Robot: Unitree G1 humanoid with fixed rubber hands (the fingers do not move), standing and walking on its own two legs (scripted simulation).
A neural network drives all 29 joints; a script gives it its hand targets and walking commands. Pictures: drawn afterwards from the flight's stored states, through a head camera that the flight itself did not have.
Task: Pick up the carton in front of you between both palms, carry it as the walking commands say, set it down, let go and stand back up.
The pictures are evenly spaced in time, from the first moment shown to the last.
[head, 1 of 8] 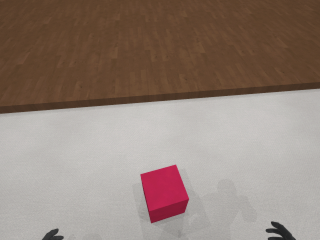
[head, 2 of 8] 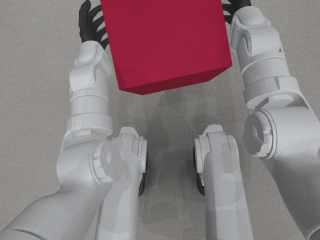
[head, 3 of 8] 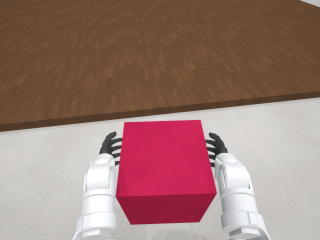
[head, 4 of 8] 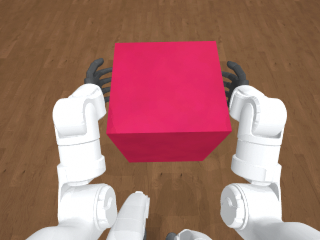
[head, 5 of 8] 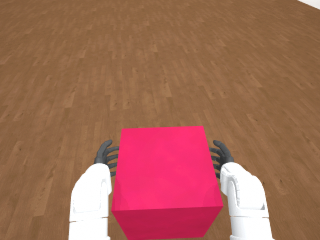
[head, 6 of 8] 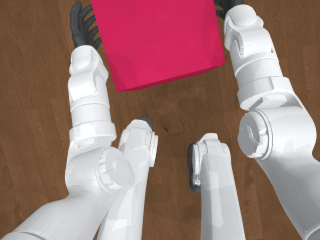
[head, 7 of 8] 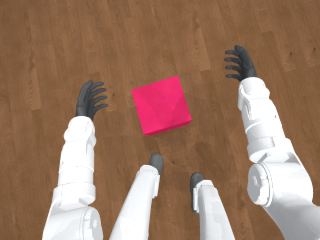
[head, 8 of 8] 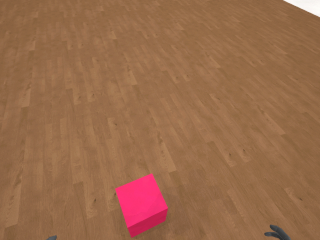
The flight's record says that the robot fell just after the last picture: no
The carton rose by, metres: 0.83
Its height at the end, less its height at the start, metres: +0.09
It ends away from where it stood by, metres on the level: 3.37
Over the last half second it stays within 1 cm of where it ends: yes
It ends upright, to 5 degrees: yes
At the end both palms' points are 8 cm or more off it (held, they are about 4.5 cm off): yes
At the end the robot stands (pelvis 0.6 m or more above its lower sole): yes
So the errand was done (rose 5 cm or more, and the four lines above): yes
